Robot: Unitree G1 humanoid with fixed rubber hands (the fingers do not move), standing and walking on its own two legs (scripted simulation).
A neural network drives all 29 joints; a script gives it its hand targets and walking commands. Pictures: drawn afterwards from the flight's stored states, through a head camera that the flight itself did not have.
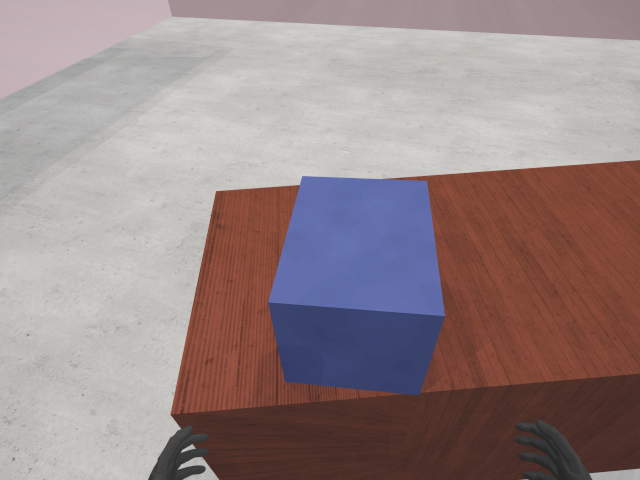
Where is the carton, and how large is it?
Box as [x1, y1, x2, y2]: [268, 176, 444, 394]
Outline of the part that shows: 302,176 268,301 285,381 419,394 444,317 426,181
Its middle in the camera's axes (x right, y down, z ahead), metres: +0.07 +0.06 +0.68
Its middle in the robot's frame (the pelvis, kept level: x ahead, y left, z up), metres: +0.48 -0.04 -0.05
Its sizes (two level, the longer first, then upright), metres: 0.295 0.228 0.225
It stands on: a pedestal, 0.62 m high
